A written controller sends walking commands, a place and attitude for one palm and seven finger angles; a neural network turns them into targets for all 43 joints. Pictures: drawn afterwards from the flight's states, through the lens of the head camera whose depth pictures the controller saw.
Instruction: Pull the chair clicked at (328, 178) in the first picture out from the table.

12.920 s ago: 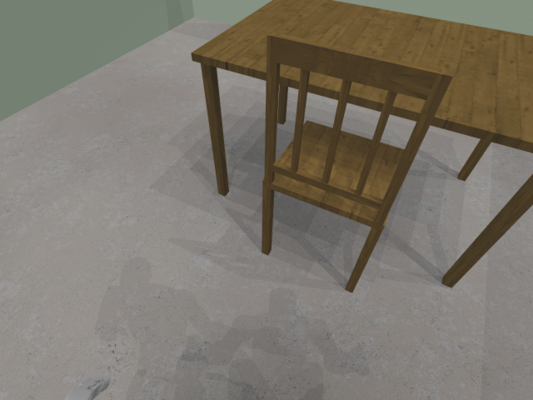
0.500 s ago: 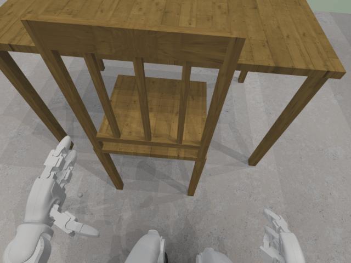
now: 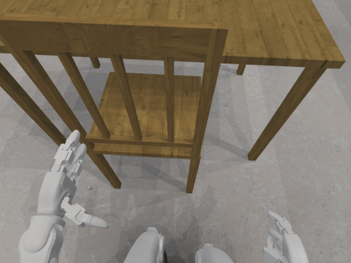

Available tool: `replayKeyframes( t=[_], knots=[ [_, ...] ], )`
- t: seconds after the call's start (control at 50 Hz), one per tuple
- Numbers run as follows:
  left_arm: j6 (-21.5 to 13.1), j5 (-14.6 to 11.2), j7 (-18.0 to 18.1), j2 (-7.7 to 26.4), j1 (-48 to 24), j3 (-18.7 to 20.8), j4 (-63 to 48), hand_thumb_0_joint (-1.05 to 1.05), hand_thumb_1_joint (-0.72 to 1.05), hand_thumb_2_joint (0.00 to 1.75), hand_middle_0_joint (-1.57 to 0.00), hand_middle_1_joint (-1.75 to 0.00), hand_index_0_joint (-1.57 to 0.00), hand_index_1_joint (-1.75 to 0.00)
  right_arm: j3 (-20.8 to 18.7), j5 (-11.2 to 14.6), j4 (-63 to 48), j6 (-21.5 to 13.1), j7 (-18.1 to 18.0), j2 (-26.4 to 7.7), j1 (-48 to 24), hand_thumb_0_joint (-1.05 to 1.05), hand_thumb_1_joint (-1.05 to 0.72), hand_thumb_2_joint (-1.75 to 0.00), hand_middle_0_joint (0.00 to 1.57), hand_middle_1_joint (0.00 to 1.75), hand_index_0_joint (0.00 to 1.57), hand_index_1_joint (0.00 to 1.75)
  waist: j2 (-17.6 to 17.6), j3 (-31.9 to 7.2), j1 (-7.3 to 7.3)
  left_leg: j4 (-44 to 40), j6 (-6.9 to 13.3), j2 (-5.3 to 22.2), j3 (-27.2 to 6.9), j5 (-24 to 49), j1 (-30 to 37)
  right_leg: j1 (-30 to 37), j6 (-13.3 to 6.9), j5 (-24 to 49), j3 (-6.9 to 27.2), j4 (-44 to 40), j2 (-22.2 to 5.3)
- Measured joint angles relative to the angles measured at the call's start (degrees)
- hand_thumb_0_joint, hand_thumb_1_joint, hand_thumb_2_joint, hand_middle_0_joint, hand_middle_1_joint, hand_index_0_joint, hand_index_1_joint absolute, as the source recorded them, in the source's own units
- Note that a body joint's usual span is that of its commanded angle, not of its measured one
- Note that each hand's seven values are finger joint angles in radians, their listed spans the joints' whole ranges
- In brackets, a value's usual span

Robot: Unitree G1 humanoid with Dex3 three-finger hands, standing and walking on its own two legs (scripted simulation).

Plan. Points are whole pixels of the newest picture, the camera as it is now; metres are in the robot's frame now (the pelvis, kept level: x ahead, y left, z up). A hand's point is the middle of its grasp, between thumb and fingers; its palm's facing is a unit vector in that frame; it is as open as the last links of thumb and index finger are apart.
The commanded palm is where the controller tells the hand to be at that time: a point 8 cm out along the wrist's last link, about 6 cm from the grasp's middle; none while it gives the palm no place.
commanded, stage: aim the fingers beside a spindle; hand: left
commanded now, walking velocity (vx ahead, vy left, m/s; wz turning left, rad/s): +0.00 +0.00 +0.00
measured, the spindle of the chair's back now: (130, 106) +0.48 +0.15 +0.03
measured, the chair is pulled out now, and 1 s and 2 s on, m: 0.00 0.00 0.00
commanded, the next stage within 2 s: none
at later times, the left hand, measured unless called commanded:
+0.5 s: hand (113, 173) +0.30 +0.16 +0.01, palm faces -0.03 -1.00 -0.04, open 16.9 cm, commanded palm +0.28 +0.21 +0.01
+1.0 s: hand (122, 166) +0.32 +0.14 +0.00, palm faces -0.01 -1.00 -0.05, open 16.9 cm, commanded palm +0.30 +0.19 +0.00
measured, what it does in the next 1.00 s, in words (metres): stands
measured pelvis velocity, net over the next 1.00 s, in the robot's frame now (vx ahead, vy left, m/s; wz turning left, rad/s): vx -0.01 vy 0.02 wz -0.02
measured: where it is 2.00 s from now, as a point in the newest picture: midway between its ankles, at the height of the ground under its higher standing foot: outside the picture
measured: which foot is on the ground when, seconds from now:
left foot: down 0.00-1.00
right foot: down 0.00-1.00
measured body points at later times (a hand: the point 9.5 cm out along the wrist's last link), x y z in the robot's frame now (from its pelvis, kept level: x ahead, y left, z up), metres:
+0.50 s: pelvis -0.01 +0.01 -0.01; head +0.09 +0.01 +0.42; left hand +0.30 +0.21 +0.02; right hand +0.15 -0.24 -0.11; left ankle +0.06 +0.09 -0.65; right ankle -0.02 -0.08 -0.65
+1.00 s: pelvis -0.01 +0.02 -0.02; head +0.09 +0.02 +0.41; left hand +0.32 +0.20 +0.01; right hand +0.14 -0.23 -0.13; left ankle +0.06 +0.09 -0.65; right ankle -0.02 -0.08 -0.65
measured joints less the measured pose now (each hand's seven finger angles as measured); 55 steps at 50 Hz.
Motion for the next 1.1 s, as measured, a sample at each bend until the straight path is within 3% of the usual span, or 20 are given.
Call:
replayKeyframes(
  t=[0.52,0.68,0.92,1.1],
  knots=[
    [0.9,4.6,7.4,-3.2,-11.7,-5.6,7.4,-0.01,-0.50,0.30,-0.06,-0.08,-0.06,-0.08,0.5,-0.8,-1.3,4.1,1.5,0.0,0.0,0.01,-0.90,-0.90,0.20,0.30,0.20,0.30,0.1,-0.7,-0.62,3.7,0.8,-0.1,0.9,-0.5,-5.3,-5.6,0.6,-0.9,0.5,4.5,-0.5],
    [-1.0,5.9,10.1,-3.9,-13.9,-6.7,9.0,-0.01,-0.50,0.30,-0.06,-0.08,-0.06,-0.08,0.4,-1.3,-1.1,5.6,2.2,0.1,0.1,0.01,-0.90,-0.90,0.20,0.30,0.20,0.30,0.0,-1.0,-0.64,4.7,1.1,-0.1,1.1,-0.8,-6.5,-6.8,0.8,-1.1,0.6,5.5,-0.6],
    [-0.7,8.3,12.9,-5.6,-17.5,-9.1,11.5,-0.01,-0.50,0.30,-0.06,-0.08,-0.06,-0.08,0.3,-1.7,-1.6,7.9,3.0,0.5,-0.6,0.01,-0.90,-0.90,0.20,0.30,0.20,0.30,0.1,-1.2,-0.79,6.3,1.4,-0.1,1.3,-1.2,-8.5,-8.8,1.1,-1.6,0.7,7.3,-0.7],
    [-1.0,7.3,12.9,-4.9,-15.6,-8.4,10.7,-0.01,-0.50,0.30,-0.06,-0.08,-0.06,-0.08,0.4,-1.2,-2.1,9.5,3.4,0.7,0.1,0.01,-0.90,-0.90,0.20,0.30,0.20,0.30,0.3,-1.5,-0.08,5.6,1.3,-0.1,1.4,-1.0,-7.4,-7.8,0.9,-1.4,0.8,6.6,-0.7]
  ],
)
